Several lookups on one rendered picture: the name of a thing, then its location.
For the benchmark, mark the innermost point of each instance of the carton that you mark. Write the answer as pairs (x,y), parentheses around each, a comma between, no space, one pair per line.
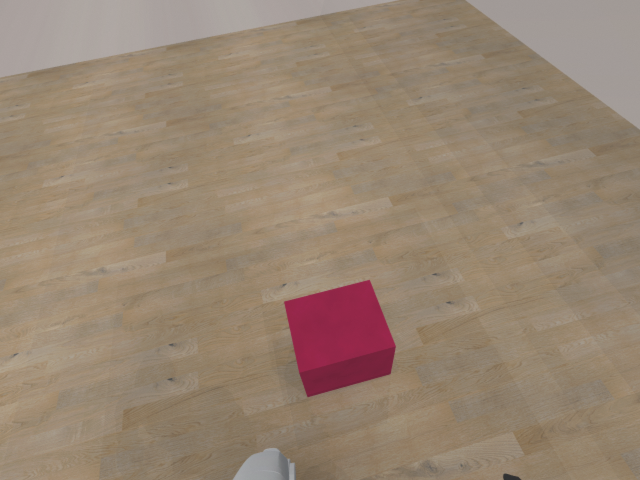
(340,338)

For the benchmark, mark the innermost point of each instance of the robot left thigh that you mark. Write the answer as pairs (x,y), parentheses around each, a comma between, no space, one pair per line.
(269,465)

